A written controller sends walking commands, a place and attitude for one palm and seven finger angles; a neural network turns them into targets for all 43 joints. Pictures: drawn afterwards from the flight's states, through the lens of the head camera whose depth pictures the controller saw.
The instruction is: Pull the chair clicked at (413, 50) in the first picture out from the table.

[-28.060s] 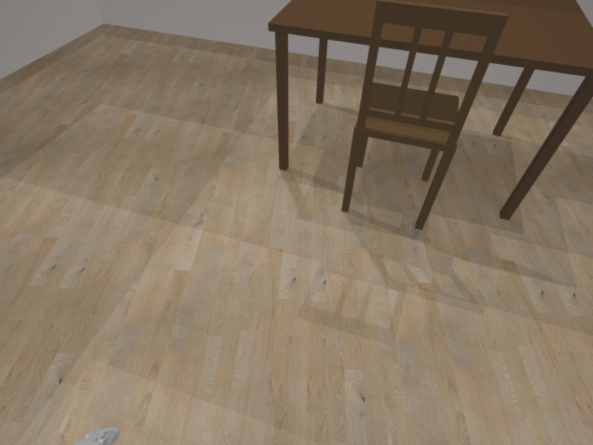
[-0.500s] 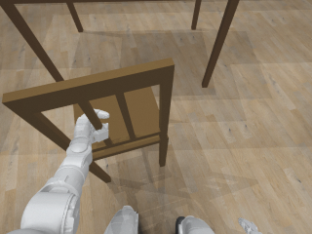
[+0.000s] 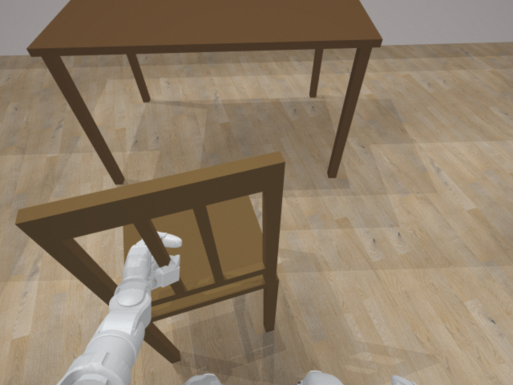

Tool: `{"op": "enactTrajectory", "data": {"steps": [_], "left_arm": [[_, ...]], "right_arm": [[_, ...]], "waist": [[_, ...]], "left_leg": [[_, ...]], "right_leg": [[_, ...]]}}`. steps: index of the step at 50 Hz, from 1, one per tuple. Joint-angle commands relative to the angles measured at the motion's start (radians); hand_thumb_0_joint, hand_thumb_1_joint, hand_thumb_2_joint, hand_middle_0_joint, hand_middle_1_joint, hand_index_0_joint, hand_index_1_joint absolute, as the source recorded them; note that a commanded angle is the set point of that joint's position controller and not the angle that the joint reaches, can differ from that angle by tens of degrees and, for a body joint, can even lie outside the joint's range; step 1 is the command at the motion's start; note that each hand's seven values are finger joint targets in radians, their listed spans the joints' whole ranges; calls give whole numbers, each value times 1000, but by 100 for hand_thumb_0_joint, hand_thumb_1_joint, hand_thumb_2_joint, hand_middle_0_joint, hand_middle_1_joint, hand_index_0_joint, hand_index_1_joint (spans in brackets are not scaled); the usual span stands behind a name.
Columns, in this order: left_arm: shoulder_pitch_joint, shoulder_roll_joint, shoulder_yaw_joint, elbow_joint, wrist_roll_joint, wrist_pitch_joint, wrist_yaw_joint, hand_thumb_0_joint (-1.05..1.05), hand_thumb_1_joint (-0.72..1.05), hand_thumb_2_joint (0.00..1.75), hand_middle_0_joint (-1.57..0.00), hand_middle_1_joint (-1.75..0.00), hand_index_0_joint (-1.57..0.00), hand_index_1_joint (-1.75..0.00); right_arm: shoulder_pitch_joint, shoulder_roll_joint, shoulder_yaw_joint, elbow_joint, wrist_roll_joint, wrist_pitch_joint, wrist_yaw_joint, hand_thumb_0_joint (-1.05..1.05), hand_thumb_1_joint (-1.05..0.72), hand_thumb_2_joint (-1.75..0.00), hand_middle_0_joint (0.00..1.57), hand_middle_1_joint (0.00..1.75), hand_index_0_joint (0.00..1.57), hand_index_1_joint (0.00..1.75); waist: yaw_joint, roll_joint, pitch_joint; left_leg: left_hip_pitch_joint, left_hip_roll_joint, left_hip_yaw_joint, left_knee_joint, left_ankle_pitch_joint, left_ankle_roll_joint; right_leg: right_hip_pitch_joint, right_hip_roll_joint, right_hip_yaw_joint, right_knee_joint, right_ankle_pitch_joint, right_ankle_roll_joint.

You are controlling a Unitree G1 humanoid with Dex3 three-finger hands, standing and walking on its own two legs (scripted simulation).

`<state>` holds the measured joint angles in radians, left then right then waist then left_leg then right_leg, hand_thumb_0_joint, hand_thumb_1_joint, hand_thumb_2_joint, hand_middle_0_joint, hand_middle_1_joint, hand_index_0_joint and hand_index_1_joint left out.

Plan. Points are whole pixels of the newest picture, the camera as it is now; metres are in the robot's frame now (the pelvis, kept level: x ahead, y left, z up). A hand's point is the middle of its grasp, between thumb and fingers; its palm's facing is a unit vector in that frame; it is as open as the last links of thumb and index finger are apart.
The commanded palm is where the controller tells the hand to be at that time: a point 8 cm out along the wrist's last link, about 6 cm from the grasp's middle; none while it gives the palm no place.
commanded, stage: stop walking, hand still on the chair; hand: left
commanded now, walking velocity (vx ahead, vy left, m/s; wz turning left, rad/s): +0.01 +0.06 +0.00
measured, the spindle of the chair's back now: (163, 259) +0.34 +0.19 -0.06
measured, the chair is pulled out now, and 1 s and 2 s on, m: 0.60 0.63 0.63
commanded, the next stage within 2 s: open the thumb and straighten the fingers in 0.92 s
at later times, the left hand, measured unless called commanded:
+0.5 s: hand (169, 282) +0.29 +0.17 -0.05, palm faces +0.08 -0.98 -0.21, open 5.5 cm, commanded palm +0.27 +0.22 -0.03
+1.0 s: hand (169, 281) +0.29 +0.17 -0.05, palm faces +0.11 -0.97 -0.20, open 5.5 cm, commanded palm +0.26 +0.22 -0.03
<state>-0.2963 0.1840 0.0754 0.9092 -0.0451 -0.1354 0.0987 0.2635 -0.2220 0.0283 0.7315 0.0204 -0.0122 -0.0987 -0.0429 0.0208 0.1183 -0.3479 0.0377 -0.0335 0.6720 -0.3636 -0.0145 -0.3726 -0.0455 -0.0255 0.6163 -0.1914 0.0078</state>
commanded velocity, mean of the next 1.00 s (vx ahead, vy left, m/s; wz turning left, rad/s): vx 0.00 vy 0.00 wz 0.00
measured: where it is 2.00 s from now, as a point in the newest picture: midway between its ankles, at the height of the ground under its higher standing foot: outside the picture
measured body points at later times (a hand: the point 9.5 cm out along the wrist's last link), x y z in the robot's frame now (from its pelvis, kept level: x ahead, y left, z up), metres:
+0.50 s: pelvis +0.04 +0.01 +0.01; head +0.06 +0.00 +0.46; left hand +0.28 +0.22 -0.04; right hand +0.17 -0.23 -0.10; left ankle +0.06 +0.15 -0.72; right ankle +0.09 -0.13 -0.72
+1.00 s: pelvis +0.06 +0.00 +0.02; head +0.07 +0.00 +0.47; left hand +0.28 +0.22 -0.03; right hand +0.20 -0.24 -0.09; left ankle +0.06 +0.15 -0.72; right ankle +0.09 -0.13 -0.72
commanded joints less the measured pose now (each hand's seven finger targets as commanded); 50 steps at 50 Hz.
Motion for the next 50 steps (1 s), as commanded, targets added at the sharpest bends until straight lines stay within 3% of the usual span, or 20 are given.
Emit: {"op": "enactTrajectory", "data": {"steps": [1, 2, 6, 8, 12, 15, 16, 17, 21, 27, 40, 47, 50], "left_arm": [[-272, 189, 28, -233, 31, -75, 12, 0, 90, 90, -50, -145, -50, -145], [-245, 210, 41, -238, 32, -79, 13, 0, 90, 90, -50, -145, -50, -145], [-170, 149, 6, -315, 32, -94, 10, 0, 90, 90, -50, -145, -50, -145], [-109, 147, 4, -316, 34, -90, 11, 0, 90, 90, -50, -145, -50, -145], [-56, 148, -4, -359, 41, -87, 11, 0, 90, 90, -50, -145, -50, -145], [-27, 128, -16, -381, 47, -81, 16, 0, 90, 90, -50, -145, -50, -145], [-17, 132, -12, -383, 47, -78, 18, 0, 90, 90, -50, -145, -50, -145], [4, 150, -5, -396, 46, -77, 20, 0, 90, 90, -50, -145, -50, -145], [58, 125, -15, -439, 48, -71, 24, 0, 90, 90, -50, -145, -50, -145], [145, 126, -24, -484, 39, -55, 22, 0, 90, 90, -50, -145, -50, -145], [218, 112, -25, -520, 33, -25, 28, 0, 90, 90, -50, -145, -50, -145], [222, 128, -22, -517, 28, -17, 30, 0, 90, 90, -50, -145, -50, -145], [215, 112, -25, -505, 30, -19, 31, 0, 90, 90, -50, -145, -50, -145]], "right_arm": [[-60, -127, -57, -97, -8, -44, -14, 0, -90, -90, 20, 30, 20, 30], [-61, -135, -61, -84, -9, -45, -20, 0, -90, -90, 20, 30, 20, 30], [-91, -120, -52, -125, -5, -51, -15, 0, -90, -90, 20, 30, 20, 30], [-88, -124, -56, -128, -1, -51, -17, 0, -90, -90, 20, 30, 20, 30], [-89, -121, -60, -134, 1, -62, -11, 0, -90, -90, 20, 30, 20, 30], [-96, -115, -57, -146, -1, -68, -9, 0, -90, -90, 20, 30, 20, 30], [-94, -116, -58, -149, 0, -67, -10, 0, -90, -90, 20, 30, 20, 30], [-91, -119, -61, -143, 1, -67, -11, 0, -90, -90, 20, 30, 20, 30], [-107, -116, -61, -157, -4, -70, -8, 0, -90, -90, 20, 30, 20, 30], [-121, -117, -62, -161, -2, -63, -10, 0, -90, -90, 20, 30, 20, 30], [-145, -108, -60, -193, -4, -31, -8, 0, -90, -90, 20, 30, 20, 30], [-145, -110, -60, -186, 0, -22, -14, 0, -90, -90, 20, 30, 20, 30], [-149, -110, -58, -192, -2, -21, -12, 0, -90, -90, 20, 30, 20, 30]], "waist": [[10, -138, -244], [9, -112, -208], [31, 17, -177], [37, 23, -174], [38, 15, -195], [41, 18, -210], [42, -10, -204], [40, 4, -201], [43, 0, -263], [37, 2, -259], [38, -19, -245], [35, -2, -213], [37, -33, -218]], "left_leg": [[147, -12, -17, -44, -85, 30], [149, -1, -39, -78, -83, 37], [1, 72, -146, -306, -177, 70], [-17, 71, -129, -325, -162, 73], [65, 48, -70, -282, -12, 53], [82, 46, -52, -292, -38, 43], [86, 44, -45, -288, -33, 41], [96, 46, -43, -296, -10, 43], [154, 58, -33, -269, 199, 33], [183, 63, -21, -262, 301, 23], [192, 55, -4, -251, 288, 14], [178, 50, -4, -267, 213, 19], [176, 49, -8, -264, 211, 17]], "right_leg": [[-41, -148, 148, -288, -488, -56], [-61, -128, 128, -277, -465, -50], [96, -32, 75, -157, -351, -13], [153, -24, 73, -163, -293, -7], [158, -44, 96, -222, -204, -17], [148, -45, 103, -237, -225, -16], [142, -46, 107, -245, -223, -19], [150, -45, 95, -250, -191, -17], [204, -44, 77, -204, 5, -22], [225, -48, 62, -199, 142, -22], [227, -59, 70, -219, 160, -29], [199, -57, 71, -257, 64, -25], [195, -57, 75, -253, 39, -27]]}}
